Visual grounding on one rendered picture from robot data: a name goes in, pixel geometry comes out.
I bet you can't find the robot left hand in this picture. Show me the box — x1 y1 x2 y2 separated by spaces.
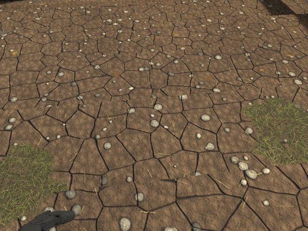
18 210 75 231

